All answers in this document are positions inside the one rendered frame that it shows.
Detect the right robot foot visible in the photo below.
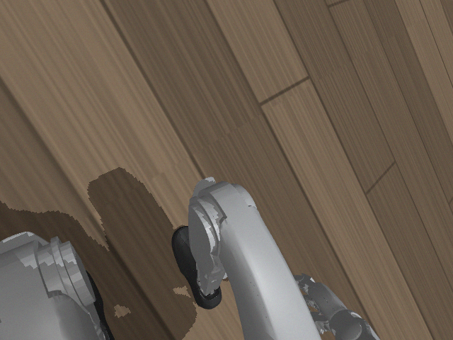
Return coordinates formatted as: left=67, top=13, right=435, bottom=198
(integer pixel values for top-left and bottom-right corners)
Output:
left=171, top=226, right=222, bottom=310

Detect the right robot hand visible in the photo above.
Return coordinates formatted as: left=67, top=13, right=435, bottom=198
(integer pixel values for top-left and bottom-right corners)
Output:
left=293, top=273, right=347, bottom=334

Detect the right robot arm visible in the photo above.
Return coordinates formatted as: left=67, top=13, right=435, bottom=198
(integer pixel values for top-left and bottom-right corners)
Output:
left=329, top=310, right=380, bottom=340

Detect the left robot foot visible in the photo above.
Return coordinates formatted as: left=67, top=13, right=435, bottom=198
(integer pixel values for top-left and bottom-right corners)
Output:
left=85, top=269, right=115, bottom=340

